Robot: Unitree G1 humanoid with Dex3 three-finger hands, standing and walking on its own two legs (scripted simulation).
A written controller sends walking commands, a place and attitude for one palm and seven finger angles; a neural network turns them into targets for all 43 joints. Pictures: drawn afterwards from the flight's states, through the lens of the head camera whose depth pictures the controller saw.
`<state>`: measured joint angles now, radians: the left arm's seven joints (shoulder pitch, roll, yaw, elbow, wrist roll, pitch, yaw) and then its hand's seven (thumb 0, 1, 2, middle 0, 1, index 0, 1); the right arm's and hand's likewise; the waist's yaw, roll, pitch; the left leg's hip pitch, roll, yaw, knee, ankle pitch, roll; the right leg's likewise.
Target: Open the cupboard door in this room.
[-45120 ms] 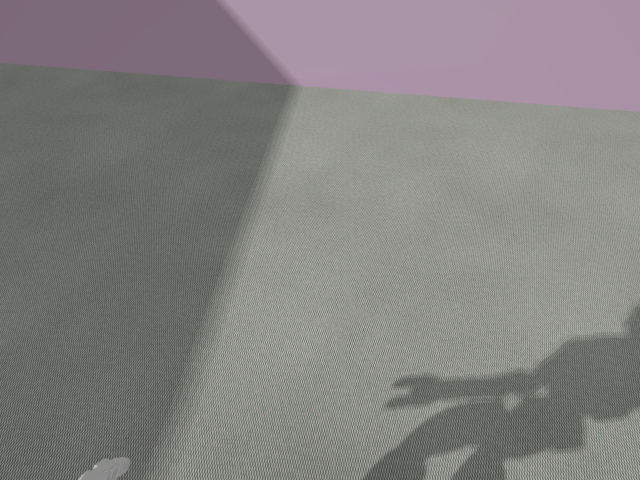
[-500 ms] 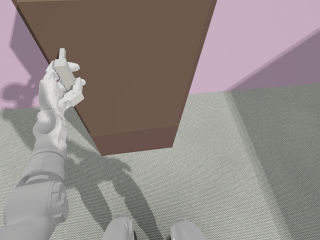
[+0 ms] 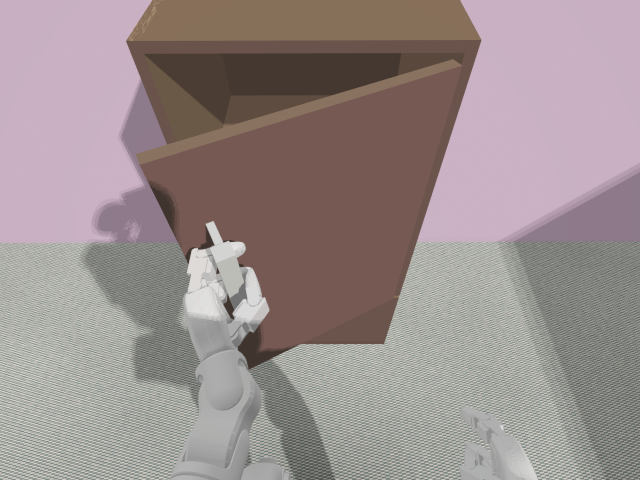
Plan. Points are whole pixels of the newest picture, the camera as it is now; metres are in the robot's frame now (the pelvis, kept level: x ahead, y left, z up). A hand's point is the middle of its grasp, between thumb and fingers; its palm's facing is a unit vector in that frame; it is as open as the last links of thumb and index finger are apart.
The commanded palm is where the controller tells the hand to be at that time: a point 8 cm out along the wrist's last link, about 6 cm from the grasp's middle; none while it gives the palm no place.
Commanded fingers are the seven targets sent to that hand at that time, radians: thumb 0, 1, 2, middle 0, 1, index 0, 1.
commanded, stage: pull the door open along its arc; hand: left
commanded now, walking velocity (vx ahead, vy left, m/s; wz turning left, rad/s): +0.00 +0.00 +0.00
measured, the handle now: (227, 267) +0.37 +0.14 +0.05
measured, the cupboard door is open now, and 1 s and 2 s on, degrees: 27 43 43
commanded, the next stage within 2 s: open thumb and fingers to let go in 0.34 s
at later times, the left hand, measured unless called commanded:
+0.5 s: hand (311, 360) +0.25 +0.03 +0.06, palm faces +0.32 -0.95 -0.05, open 6.3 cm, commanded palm +0.20 +0.08 +0.05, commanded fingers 0.00 0.62 0.78 -0.38 -1.32 -0.38 -1.32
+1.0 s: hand (300, 354) +0.26 +0.04 +0.05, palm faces +0.41 -0.91 -0.02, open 13.1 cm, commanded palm +0.21 +0.08 +0.05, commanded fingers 0.00 -0.50 0.30 -0.24 -0.85 -0.24 -0.85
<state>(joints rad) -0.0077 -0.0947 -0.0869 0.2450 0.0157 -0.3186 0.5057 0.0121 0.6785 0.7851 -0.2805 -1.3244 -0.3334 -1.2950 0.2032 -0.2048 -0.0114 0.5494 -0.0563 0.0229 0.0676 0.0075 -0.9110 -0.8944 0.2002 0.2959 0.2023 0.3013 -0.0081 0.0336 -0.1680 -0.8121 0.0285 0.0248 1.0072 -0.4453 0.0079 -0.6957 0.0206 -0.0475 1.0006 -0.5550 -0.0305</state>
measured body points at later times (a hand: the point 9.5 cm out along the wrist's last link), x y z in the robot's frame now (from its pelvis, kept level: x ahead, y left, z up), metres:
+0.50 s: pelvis +0.01 -0.05 +0.00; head +0.02 -0.08 +0.45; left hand +0.23 +0.08 +0.06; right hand +0.19 -0.27 -0.08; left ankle +0.02 +0.11 -0.67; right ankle -0.04 -0.10 -0.67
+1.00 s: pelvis -0.01 -0.05 +0.00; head +0.02 -0.09 +0.44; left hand +0.23 +0.09 +0.05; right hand +0.16 -0.27 -0.11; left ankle +0.03 +0.12 -0.67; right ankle -0.04 -0.10 -0.67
